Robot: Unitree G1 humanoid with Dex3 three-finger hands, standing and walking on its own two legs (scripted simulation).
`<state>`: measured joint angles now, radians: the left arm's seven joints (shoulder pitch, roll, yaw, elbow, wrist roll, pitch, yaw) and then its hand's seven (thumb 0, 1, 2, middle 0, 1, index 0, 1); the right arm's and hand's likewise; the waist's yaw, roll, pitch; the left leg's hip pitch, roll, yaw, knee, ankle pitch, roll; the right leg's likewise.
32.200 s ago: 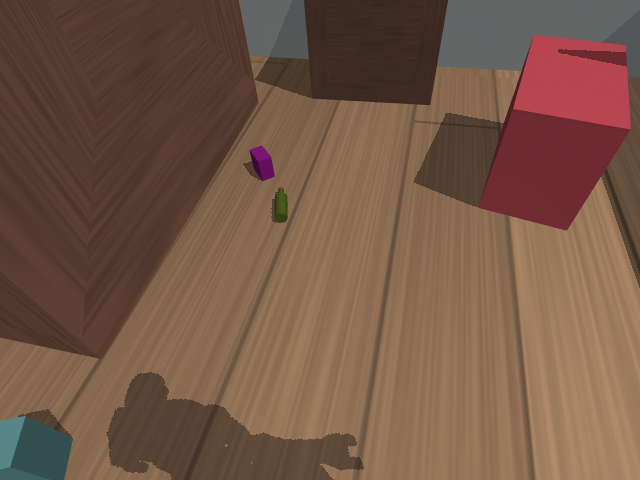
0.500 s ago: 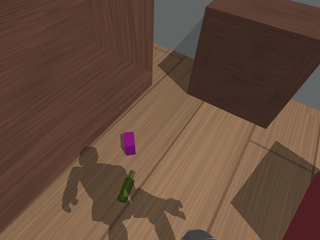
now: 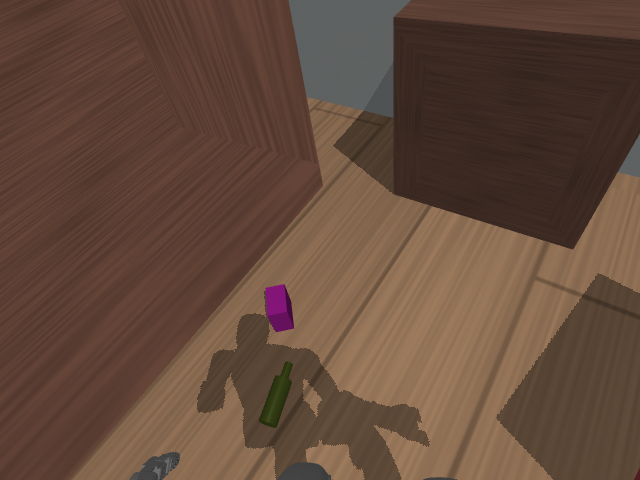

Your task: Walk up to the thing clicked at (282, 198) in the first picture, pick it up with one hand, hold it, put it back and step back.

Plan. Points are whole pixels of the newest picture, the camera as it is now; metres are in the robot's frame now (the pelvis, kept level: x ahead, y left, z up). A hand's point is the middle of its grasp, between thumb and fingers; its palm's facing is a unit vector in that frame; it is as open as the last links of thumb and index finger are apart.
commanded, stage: walk up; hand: left
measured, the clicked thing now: (278, 392) +0.48 +0.28 -0.74
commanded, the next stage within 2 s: none
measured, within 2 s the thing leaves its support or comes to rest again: neither
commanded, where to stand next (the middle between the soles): +0.07 +0.06 m, yaw +1 degrees
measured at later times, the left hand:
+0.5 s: hand out of the picture +0.01 +0.35 -0.17, palm faces +0.14 -0.92 -0.38, open 7.4 cm
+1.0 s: hand out of the picture +0.03 +0.32 -0.14, palm faces +0.00 -0.91 -0.42, open 7.4 cm
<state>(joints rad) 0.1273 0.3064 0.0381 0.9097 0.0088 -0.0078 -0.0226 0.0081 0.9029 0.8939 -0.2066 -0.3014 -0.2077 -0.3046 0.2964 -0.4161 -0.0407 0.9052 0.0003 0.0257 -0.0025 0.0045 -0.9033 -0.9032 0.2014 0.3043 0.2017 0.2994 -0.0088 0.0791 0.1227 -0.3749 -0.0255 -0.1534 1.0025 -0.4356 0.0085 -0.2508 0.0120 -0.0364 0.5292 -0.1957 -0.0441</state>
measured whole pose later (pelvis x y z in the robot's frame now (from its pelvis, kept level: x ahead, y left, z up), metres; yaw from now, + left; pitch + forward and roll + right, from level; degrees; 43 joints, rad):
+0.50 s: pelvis -0.02 +0.06 -0.01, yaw +6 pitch -3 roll +0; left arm 0.20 0.43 0.07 0.96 -0.01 0.04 0.00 0.01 0.91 0.89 -0.20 -0.30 -0.20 -0.30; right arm 0.21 -0.36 -0.03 0.91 -0.03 0.00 0.01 0.01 -0.90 -0.90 0.20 0.30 0.20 0.30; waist 0.03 -0.05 0.09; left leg -0.27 0.00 -0.03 0.68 -0.37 0.01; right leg -0.40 0.00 0.08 0.94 -0.48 -0.02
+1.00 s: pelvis +0.01 +0.04 +0.00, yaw +1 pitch -4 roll +0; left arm 0.31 0.40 0.04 0.89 0.01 -0.03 0.00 0.01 0.90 0.89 -0.21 -0.30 -0.21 -0.30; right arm 0.20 -0.43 -0.06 0.86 0.01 -0.01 0.01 0.01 -0.90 -0.90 0.20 0.30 0.20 0.30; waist 0.03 0.04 0.15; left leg -0.44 0.02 -0.01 0.77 -0.33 0.02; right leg -0.13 0.01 -0.01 0.56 -0.36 -0.02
